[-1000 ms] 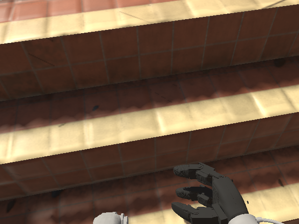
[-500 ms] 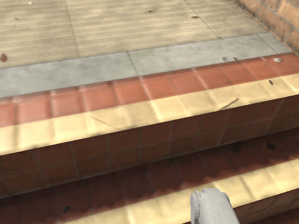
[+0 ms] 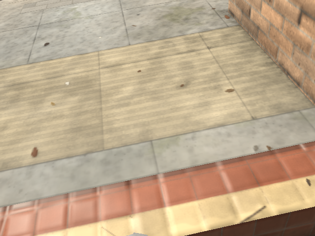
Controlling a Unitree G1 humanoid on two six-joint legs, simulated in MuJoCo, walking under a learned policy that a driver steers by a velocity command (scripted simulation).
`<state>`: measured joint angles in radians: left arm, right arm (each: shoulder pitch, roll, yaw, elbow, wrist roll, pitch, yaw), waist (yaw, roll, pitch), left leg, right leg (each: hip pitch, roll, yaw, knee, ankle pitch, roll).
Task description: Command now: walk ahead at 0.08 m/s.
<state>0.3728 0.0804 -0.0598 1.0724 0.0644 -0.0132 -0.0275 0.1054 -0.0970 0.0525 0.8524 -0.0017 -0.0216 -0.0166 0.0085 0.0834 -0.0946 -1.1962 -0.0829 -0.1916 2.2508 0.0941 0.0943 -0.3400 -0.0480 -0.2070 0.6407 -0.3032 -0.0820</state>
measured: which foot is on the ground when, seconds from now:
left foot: up 0.00-0.50, down 0.52-1.00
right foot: down 0.00-0.54, up 0.56-1.00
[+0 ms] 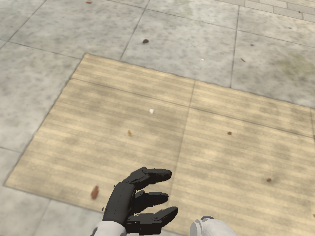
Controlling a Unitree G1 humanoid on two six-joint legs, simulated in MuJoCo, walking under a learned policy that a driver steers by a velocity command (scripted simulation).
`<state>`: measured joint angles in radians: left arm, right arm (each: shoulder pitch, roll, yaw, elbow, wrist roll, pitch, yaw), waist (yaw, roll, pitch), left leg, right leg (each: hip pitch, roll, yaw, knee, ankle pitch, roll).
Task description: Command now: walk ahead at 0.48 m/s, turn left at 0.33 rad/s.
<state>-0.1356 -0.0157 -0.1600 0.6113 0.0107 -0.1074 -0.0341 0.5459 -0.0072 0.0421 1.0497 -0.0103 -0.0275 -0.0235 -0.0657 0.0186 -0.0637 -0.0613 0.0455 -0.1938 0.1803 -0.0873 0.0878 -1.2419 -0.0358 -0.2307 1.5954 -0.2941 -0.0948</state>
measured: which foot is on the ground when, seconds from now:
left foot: down 0.00-0.06, up 0.08-0.54, down 0.56-1.00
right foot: up 0.00-0.00, down 0.02-0.56, up 0.58-1.00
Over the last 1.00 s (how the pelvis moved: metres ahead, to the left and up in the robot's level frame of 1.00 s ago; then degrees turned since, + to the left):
0.35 0.16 0.24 27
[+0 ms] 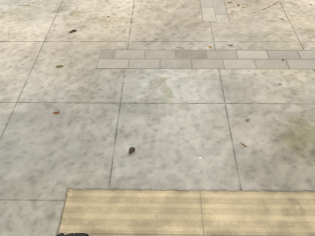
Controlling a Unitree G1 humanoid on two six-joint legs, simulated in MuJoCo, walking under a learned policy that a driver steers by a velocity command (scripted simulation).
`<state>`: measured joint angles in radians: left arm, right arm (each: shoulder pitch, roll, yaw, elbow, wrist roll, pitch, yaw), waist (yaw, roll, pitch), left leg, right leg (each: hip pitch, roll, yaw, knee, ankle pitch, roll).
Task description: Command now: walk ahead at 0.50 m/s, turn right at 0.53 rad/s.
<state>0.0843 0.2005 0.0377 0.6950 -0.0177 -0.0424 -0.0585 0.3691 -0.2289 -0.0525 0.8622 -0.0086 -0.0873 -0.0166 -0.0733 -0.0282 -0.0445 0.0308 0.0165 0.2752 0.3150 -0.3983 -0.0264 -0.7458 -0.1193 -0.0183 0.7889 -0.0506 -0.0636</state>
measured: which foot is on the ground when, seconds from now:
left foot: down 0.00-0.08, up 0.10-0.52, down 0.54-1.00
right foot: up 0.00-0.06, down 0.08-0.56, up 0.58-0.92, down 0.94-1.00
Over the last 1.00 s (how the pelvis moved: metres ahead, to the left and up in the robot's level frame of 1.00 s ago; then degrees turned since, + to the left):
0.57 0.04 0.17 -11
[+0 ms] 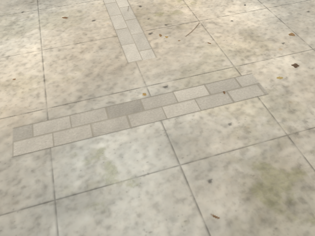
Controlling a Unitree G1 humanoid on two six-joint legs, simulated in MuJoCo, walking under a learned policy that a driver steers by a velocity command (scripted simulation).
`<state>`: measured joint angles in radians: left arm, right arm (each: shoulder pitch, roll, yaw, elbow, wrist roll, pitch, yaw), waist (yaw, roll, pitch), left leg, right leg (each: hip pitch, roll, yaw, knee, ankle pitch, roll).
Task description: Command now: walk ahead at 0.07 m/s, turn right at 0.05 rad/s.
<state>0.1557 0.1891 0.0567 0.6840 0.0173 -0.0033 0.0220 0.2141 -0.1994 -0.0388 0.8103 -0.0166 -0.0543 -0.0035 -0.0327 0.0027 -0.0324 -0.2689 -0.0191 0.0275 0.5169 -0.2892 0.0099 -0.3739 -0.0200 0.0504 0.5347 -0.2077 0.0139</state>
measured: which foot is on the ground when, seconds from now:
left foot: down 0.00-1.00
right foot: down 0.00-1.00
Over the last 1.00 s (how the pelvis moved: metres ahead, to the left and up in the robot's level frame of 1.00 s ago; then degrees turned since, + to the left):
0.45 -0.05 0.01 -21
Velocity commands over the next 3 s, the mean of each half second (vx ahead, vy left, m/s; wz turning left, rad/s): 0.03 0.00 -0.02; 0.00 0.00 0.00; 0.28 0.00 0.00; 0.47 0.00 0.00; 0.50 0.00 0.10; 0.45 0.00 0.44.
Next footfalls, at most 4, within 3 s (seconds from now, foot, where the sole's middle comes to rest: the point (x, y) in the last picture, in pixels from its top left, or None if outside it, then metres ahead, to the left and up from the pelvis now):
1.76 left None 0.46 0.11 -0.77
2.32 right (189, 180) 0.77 -0.13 -0.77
2.88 left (131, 138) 1.03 0.15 -0.77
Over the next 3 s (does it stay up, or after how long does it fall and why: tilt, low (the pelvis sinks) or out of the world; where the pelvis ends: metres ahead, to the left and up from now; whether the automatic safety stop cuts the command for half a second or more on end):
stays up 0.95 0.05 -0.01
